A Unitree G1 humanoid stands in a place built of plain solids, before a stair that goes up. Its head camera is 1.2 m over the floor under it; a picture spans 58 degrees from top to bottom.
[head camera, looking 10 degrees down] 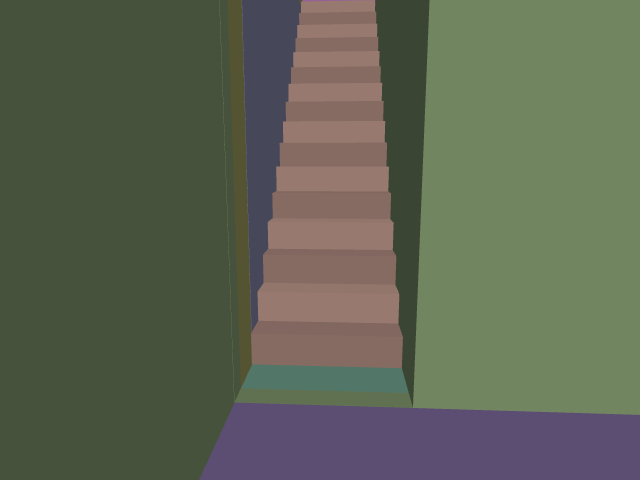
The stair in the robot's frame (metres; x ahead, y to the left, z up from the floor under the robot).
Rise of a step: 0.20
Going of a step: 0.21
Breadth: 0.90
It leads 3 degrees to the right of straight ahead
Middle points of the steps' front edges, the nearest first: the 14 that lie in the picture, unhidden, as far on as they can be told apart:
2.43 -0.04 0.20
2.65 -0.05 0.39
2.86 -0.06 0.59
3.07 -0.07 0.79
3.29 -0.09 0.98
3.50 -0.10 1.18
3.72 -0.11 1.37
3.93 -0.12 1.57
4.15 -0.13 1.77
4.36 -0.14 1.96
4.58 -0.16 2.16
4.79 -0.17 2.35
5.01 -0.18 2.55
5.22 -0.19 2.75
